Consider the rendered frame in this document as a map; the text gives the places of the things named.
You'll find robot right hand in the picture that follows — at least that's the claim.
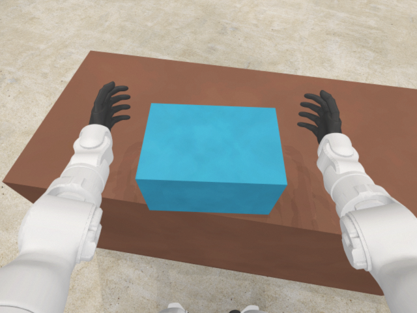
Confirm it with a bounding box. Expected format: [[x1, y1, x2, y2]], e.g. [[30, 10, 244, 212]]
[[297, 90, 342, 144]]

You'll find carton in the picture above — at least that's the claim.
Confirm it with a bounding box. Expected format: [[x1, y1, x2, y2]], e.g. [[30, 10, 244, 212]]
[[135, 103, 287, 215]]

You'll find pedestal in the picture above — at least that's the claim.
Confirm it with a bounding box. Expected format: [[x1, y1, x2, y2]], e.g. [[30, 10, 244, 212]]
[[2, 51, 417, 296]]

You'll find robot left forearm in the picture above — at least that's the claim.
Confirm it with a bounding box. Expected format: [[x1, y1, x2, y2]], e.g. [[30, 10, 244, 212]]
[[18, 124, 113, 253]]

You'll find robot right forearm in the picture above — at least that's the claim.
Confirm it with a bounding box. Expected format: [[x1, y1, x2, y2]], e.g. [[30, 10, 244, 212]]
[[317, 133, 417, 225]]

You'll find left robot upper arm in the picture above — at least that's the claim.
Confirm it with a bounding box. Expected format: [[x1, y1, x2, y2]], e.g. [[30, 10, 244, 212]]
[[0, 194, 103, 313]]

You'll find robot left hand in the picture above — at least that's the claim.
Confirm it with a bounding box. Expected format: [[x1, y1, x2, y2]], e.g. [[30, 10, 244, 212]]
[[89, 82, 130, 132]]

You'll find left robot shin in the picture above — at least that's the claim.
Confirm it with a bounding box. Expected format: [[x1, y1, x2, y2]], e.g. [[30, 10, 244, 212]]
[[168, 303, 184, 310]]

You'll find right robot upper arm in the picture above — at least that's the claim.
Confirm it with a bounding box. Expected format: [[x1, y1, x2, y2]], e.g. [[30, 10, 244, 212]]
[[339, 203, 417, 313]]

